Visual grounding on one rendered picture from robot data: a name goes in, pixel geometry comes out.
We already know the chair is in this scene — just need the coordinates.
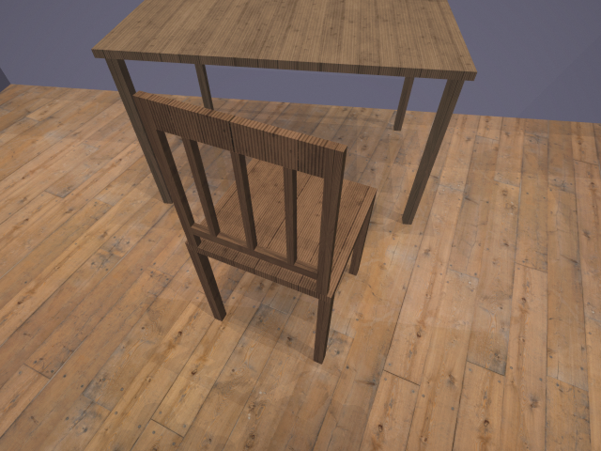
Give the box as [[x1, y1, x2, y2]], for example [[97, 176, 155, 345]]
[[132, 90, 377, 364]]

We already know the table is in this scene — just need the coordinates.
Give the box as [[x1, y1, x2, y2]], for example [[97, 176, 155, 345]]
[[91, 0, 477, 225]]

